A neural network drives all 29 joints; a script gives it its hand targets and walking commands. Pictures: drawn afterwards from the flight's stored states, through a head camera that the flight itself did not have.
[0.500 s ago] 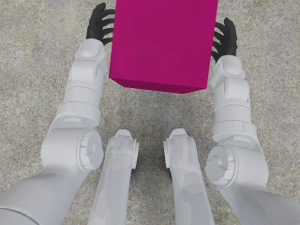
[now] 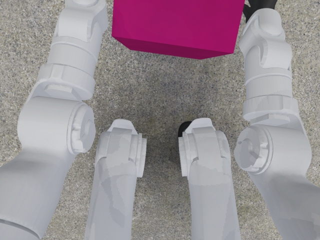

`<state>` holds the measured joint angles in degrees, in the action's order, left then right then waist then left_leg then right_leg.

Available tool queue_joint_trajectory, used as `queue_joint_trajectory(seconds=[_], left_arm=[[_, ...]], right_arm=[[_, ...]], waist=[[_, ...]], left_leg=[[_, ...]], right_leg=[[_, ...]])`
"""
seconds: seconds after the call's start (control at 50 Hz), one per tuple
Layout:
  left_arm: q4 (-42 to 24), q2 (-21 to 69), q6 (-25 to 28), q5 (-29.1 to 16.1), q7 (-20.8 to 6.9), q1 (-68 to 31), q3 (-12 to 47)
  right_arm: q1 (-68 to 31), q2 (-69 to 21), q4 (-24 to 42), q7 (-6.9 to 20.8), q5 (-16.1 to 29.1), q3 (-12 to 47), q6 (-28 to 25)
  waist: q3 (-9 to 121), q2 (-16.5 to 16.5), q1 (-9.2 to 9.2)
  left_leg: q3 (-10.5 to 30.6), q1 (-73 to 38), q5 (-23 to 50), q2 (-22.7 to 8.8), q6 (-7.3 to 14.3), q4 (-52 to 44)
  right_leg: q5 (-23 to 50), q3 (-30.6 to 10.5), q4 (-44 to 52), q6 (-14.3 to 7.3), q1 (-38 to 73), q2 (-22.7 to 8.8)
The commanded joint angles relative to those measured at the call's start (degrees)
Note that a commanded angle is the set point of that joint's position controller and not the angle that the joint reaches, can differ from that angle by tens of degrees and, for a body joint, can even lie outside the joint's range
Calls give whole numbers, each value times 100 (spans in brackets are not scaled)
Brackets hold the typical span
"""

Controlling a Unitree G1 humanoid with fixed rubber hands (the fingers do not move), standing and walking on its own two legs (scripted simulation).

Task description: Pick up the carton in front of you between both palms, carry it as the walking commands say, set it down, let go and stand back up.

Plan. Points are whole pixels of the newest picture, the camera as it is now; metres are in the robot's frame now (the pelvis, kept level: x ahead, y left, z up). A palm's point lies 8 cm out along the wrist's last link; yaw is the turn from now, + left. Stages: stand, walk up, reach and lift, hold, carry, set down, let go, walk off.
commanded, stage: set down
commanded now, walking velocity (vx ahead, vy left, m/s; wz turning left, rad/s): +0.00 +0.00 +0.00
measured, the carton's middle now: (175, 3) +0.55 -0.04 -0.25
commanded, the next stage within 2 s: none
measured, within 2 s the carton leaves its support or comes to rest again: rests again in 0.30 s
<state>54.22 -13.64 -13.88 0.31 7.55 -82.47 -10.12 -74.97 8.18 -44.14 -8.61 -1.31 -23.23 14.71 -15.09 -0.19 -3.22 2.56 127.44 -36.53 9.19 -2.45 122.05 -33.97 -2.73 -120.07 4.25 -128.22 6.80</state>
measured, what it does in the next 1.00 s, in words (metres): stands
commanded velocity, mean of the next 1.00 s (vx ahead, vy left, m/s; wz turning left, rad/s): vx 0.00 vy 0.00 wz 0.00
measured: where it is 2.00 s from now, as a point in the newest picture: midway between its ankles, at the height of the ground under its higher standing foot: (156, 161)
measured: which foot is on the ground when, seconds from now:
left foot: down 0.00-1.00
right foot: down 0.00-1.00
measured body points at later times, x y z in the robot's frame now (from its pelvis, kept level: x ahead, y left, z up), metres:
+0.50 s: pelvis -0.01 +0.00 -0.02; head +0.36 +0.00 +0.23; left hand +0.56 +0.12 -0.19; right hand +0.52 -0.19 -0.19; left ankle +0.09 +0.11 -0.36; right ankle +0.10 -0.12 -0.36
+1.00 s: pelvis -0.01 +0.00 -0.03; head +0.36 +0.01 +0.21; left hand +0.57 +0.12 -0.20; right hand +0.53 -0.19 -0.20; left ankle +0.09 +0.11 -0.36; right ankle +0.10 -0.12 -0.36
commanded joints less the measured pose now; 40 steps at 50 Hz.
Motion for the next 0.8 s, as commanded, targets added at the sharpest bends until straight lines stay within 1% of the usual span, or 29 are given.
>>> queue_joint_trajectory(seconds=[0.0, 0.06, 0.16, 0.24, 0.34, 0.42, 0.5, 0.66, 0.78], left_arm=[[-1013, 5602, 313, -789, -1385, -3500, 2186], [-805, 5655, 360, -764, -1389, -3223, 2127], [-373, 5507, 393, -521, -1466, -2913, 1758], [-246, 5313, 423, -441, -1513, -3037, 1567], [-180, 5032, 494, -486, -1513, -3324, 1533], [187, 4791, 457, -321, -1554, -3179, 1284], [465, 4581, 409, -146, -1630, -3064, 1040], [830, 4120, 305, 142, -1734, -2779, 694], [1065, 3797, 220, 362, -1773, -2484, 460]], right_arm=[[-4247, -4985, 838, 1663, 886, 2931, -291], [-3973, -5024, 594, 1673, 856, 2887, -335], [-3747, -4896, 203, 1726, 610, 2560, -376], [-3838, -4724, 99, 1740, 483, 2356, -409], [-4078, -4465, 80, 1717, 481, 2275, -488], [-4053, -4278, -179, 1738, 364, 2119, -469], [-3875, -4163, -468, 1783, 176, 1834, -417], [-3524, -3782, -883, 1860, -118, 1357, -325], [-3210, -3451, -1152, 1907, -301, 1033, -262]], waist=[[8220, -350, -198], [7883, -377, -174], [6874, -320, -175], [6358, -312, -203], [6020, -325, -246], [5304, -240, -179], [4681, -244, -155], [3781, -253, -98], [3266, -292, -67]], left_leg=[[-508, -3923, 3292, -6, 142, -738], [-470, -3775, 3376, -5, 155, -637], [-443, -3009, 2786, -13, 182, -638], [-413, -2666, 2415, -15, 221, -627], [-368, -2582, 2206, -30, 254, -557], [-354, -2329, 1764, -41, 290, -566], [-340, -2083, 1424, -61, 333, -577], [-280, -1850, 1003, -103, 370, -597], [-228, -1805, 819, -137, 389, -611]], right_leg=[[3356, 775, 478, -120, 3906, 56], [3399, 749, 373, -129, 3727, 67], [2938, 718, 321, -163, 3326, 72], [2609, 698, 301, -204, 3082, 65], [2399, 655, 241, -249, 2987, 28], [1928, 628, 256, -265, 2792, -1], [1575, 602, 269, -308, 2578, -12], [1108, 536, 259, -359, 2255, -37], [869, 511, 227, -375, 2022, -52]])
